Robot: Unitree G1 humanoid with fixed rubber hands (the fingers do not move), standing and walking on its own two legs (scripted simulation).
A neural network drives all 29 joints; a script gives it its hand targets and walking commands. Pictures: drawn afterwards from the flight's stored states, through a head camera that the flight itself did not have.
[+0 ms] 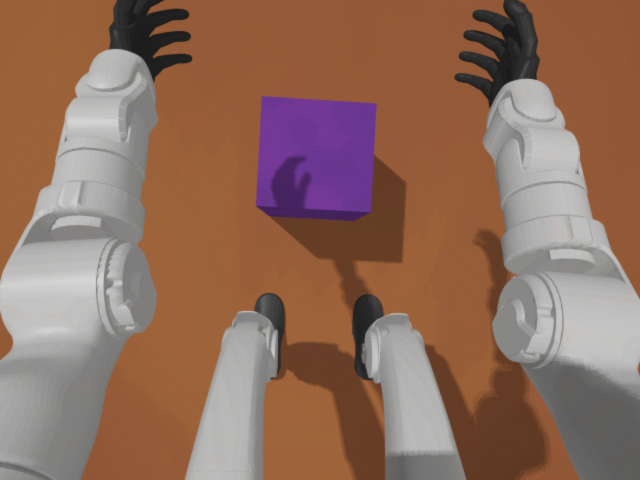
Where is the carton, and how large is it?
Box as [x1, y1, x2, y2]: [256, 96, 376, 220]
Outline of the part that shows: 262,96 256,205 268,215 273,216 354,220 370,212 376,103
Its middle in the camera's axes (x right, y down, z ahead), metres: -0.01 -0.16 +0.83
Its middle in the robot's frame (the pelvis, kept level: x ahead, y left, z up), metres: +0.53 +0.01 -0.51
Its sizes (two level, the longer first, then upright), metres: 0.210 0.200 0.250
